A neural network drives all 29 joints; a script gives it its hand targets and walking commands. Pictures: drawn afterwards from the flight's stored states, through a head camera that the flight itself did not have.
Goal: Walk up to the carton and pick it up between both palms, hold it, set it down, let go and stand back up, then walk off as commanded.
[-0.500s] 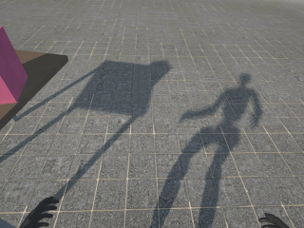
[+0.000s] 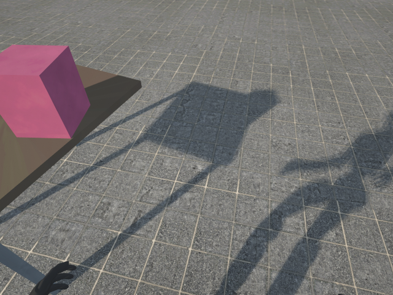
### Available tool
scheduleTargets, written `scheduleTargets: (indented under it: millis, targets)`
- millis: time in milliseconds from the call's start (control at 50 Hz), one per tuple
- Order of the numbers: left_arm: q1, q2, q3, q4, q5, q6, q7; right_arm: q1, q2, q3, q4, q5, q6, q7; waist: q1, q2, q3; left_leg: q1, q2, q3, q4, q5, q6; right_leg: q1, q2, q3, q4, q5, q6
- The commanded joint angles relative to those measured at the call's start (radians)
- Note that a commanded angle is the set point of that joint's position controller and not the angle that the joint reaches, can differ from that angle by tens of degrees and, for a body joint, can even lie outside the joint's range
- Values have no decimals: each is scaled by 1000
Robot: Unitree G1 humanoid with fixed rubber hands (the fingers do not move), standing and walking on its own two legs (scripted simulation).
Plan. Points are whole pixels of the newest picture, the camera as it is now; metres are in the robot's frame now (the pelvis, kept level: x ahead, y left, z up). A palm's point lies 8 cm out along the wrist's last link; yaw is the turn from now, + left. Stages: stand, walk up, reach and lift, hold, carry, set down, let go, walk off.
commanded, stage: walk up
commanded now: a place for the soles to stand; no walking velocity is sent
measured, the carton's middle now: (42, 92) +0.76 +0.60 +0.00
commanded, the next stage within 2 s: none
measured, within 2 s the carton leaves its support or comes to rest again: neither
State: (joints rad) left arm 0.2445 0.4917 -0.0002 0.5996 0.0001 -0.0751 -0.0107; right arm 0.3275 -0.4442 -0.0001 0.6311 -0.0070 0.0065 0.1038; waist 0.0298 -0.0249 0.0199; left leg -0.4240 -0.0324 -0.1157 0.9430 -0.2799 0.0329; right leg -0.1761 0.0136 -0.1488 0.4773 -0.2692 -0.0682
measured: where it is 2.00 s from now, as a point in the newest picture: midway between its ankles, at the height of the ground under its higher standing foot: (209, 278)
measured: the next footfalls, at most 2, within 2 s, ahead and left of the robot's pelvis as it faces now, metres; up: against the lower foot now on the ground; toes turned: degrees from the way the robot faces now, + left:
left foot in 0.20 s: +0.17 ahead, +0.16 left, +0.00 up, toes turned +2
right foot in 0.52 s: +0.24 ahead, -0.05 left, +0.00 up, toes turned +8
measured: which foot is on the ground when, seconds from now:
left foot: up 0.00-0.18, down 0.20-0.56, up 0.58-0.96, down 0.98-1.00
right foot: down 0.00-0.22, up 0.24-0.50, down 0.52-0.98, up 1.00-1.00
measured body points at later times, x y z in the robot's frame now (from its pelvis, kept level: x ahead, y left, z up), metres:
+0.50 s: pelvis +0.13 +0.01 -0.01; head +0.13 +0.04 +0.43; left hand +0.24 +0.34 -0.10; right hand +0.27 -0.29 -0.08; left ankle +0.13 +0.16 -0.74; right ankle +0.18 -0.06 -0.72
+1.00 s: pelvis +0.30 -0.01 -0.02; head +0.32 +0.01 +0.43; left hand +0.27 +0.33 -0.10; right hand +0.51 -0.26 -0.11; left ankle +0.34 +0.14 -0.74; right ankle +0.21 -0.06 -0.73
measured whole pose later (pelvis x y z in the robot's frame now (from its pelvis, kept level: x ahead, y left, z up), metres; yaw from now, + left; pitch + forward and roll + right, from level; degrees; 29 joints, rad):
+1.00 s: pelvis +0.30 -0.01 -0.02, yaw +20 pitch -2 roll +1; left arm 0.31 0.49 0.00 0.60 0.00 -0.03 -0.03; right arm 0.34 -0.45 0.00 0.63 0.00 0.01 0.05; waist 0.07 -0.02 0.10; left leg -0.39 -0.03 -0.04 0.62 -0.17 0.01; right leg -0.09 0.03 -0.23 0.68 -0.50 -0.06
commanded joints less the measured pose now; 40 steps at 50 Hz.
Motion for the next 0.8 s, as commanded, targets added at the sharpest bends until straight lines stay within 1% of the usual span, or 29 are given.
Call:
scheduleTargets:
  millis: [0,20,60,100,120,160,180,200,220,240,260,340,380,440,480,500,520,540,560,580,600,620,640,660,680,700,740,760,780]
  targets:
    - [15,170,159,-25,18,-15,7,-41,-173,-74,-43,12,11,-2,34,-119,19,-208,80,141,-108,94,-46,230,-241,85,-246,361,160]
    - [15,183,163,-12,27,-7,10,-44,-160,-72,-48,13,5,3,29,-69,46,-219,80,138,-153,104,-46,247,-222,51,-209,388,141]
    - [-12,211,169,-41,38,4,-2,-70,-163,-82,-75,14,-2,1,25,-55,11,-170,103,169,-221,57,-42,237,-274,50,-153,244,3]
    - [-47,225,165,-39,37,7,-11,-59,-176,-93,-82,11,-8,1,10,-39,5,-119,124,146,-282,47,-15,182,-325,73,-117,138,-32]
    - [-87,234,167,-54,43,11,-17,9,-172,-98,-65,16,-11,-3,-26,-123,-10,-15,119,167,-269,17,-16,92,-336,54,-80,64,-61]
    - [-111,195,149,-48,52,9,-22,146,-191,-121,0,13,-20,-17,-109,-18,-44,234,85,127,-290,-1,18,-144,-282,15,91,-104,-47]
    - [-103,165,133,-39,47,19,-21,217,-226,-140,35,2,-28,-27,-144,113,-26,337,23,120,-281,-74,46,-254,-218,-22,263,-67,-30]
    - [-105,128,112,-43,41,26,-31,258,-278,-156,35,-6,-20,-47,-174,256,-10,362,62,-124,-449,-311,113,-332,-124,-51,540,-112,8]
    - [-131,98,102,-68,28,26,-39,248,-353,-172,20,-20,-19,-62,-165,376,67,303,212,-625,-682,-539,197,-512,47,0,641,-359,40]
    - [-116,152,100,-112,31,18,-37,162,-405,-158,-39,-2,-15,-56,-121,353,87,152,298,-939,-848,-681,262,-468,66,183,620,-476,38]
    - [-114,188,103,-85,39,6,-40,79,-386,-161,-62,2,-15,-64,-77,255,143,78,314,-929,-875,-756,274,-435,15,232,604,-450,40]
    - [-72,180,122,-45,32,5,-36,56,-296,-131,-57,-2,-10,-67,-69,255,60,95,166,-616,-732,-319,162,-278,42,199,366,-358,37]
    - [-95,178,130,-43,39,13,-31,85,-291,-126,-45,-1,-14,-70,-85,224,35,134,148,-634,-724,-351,174,-289,68,214,302,-320,53]
    - [-16,166,138,-19,32,13,-30,29,-277,-136,-87,-4,-21,-73,-48,279,-31,181,175,-589,-648,-266,168,-236,11,251,241,-160,48]
    - [21,143,136,-13,30,-2,-24,-30,-249,-120,-105,0,-25,-73,-12,200,-44,42,133,-541,-611,-181,142,-53,18,236,125,-68,38]
    - [98,158,154,3,22,-4,-18,-120,-246,-121,-119,5,-19,-72,67,188,-38,-124,91,-419,-552,-220,93,179,-36,276,-5,43,14]
    - [206,214,164,24,24,-10,-6,-141,-168,-96,-130,10,-20,-75,129,10,-87,-254,-35,-197,-355,-185,29,375,-125,361,-194,0,27]
    - [216,261,177,26,42,-12,6,-90,-69,-62,-106,14,-25,-81,134,-178,-120,-393,-127,-2,-67,-215,-12,490,-389,557,-252,-181,5]
    - [156,263,181,4,43,-13,13,-20,-133,-81,-79,10,-20,-87,94,-66,-97,-457,-77,-20,80,-187,-23,441,-509,679,-303,-286,27]
    - [47,269,183,-17,35,-9,12,51,-191,-93,-21,10,-10,-85,21,37,-47,-420,-26,-53,140,-79,-15,327,-506,663,-338,-387,81]
    - [-3,260,184,-23,33,-8,7,55,-231,-104,-18,10,-5,-77,-4,32,16,-372,17,-58,146,-40,-21,197,-460,590,-358,-425,80]
    - [-5,226,169,-28,38,-18,6,38,-239,-108,-22,16,-10,-70,4,39,84,-319,32,-46,147,-1,-24,122,-406,532,-370,-306,134]
    - [-7,215,168,-26,35,-27,0,24,-229,-111,-17,14,-10,-64,2,-13,95,-274,50,-26,157,47,-31,121,-341,399,-323,-148,116]
    - [-3,186,159,-19,30,-27,1,53,-203,-108,-11,13,-20,-64,-1,13,89,-251,61,-20,138,64,-32,119,-285,302,-278,57,154]
    - [-8,171,156,-25,33,-26,0,74,-195,-107,-2,13,-13,-56,-12,-66,83,-245,61,27,119,67,-53,150,-261,220,-267,136,148]
    - [12,162,152,-24,23,-16,1,104,-199,-104,8,16,-10,-54,-14,-59,91,-239,32,49,101,82,-50,173,-219,170,-255,294,215]
    - [51,183,154,-6,24,-6,2,25,-177,-95,-27,26,2,-56,25,-117,100,-243,33,77,4,73,-59,213,-215,122,-217,424,202]
    - [92,171,153,-13,19,-2,3,-19,-171,-85,-36,21,3,-57,50,-104,127,-238,30,107,-40,72,-41,224,-198,107,-220,483,239]
    - [79,157,150,-10,24,2,0,-21,-149,-83,-47,24,2,-59,49,-126,131,-242,27,115,-59,87,-45,223,-198,58,-212,538,211]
